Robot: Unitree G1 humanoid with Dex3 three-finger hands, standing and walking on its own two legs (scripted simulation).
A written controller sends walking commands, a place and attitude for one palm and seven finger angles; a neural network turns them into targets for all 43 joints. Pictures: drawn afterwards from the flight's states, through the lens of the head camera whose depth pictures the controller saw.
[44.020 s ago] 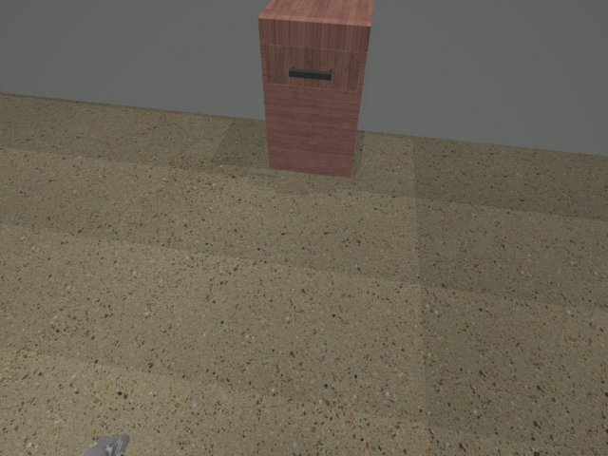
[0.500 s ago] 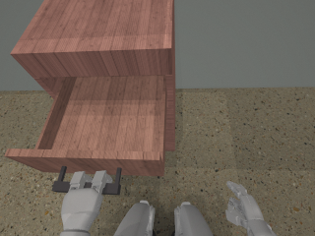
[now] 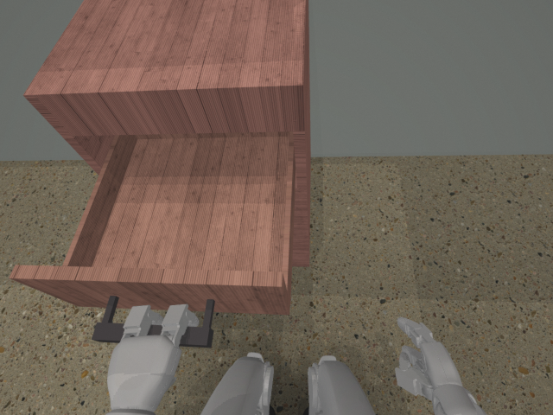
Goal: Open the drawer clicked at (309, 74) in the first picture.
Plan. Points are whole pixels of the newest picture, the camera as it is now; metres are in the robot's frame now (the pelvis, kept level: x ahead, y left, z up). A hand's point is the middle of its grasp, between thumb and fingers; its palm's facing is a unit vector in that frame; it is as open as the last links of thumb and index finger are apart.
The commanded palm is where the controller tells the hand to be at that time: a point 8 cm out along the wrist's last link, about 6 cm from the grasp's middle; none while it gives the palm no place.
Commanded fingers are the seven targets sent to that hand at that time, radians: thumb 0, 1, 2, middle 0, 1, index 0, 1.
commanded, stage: open the thumb to release the handle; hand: left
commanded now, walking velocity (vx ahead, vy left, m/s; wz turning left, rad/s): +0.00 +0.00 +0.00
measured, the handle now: (157, 319) +0.26 +0.21 -0.05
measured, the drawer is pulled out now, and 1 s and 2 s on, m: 0.26 0.26 0.26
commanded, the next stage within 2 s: lift the hand off the handle in 0.48 s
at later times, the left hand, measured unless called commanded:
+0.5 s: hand (162, 368) +0.19 +0.19 -0.07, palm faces -0.09 -0.12 -0.99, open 12.4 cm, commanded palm +0.16 +0.20 -0.02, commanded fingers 0.00 -0.50 0.30 -0.30 -1.20 -0.30 -1.20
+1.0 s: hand (156, 355) +0.21 +0.21 -0.07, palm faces -0.11 -0.13 -0.99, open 13.8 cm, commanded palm +0.20 +0.20 -0.01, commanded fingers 0.00 -0.50 0.30 -0.30 -1.20 -0.30 -1.20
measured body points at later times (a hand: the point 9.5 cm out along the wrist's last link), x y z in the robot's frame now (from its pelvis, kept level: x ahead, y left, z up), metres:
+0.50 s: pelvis -0.02 +0.00 +0.00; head +0.08 -0.04 +0.43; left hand +0.19 +0.19 -0.01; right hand +0.17 -0.23 -0.13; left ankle +0.01 +0.12 -0.58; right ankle +0.01 -0.04 -0.58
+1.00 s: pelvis -0.02 +0.02 +0.01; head +0.08 +0.00 +0.44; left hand +0.21 +0.21 -0.01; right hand +0.16 -0.21 -0.12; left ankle +0.01 +0.12 -0.58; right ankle +0.01 -0.04 -0.58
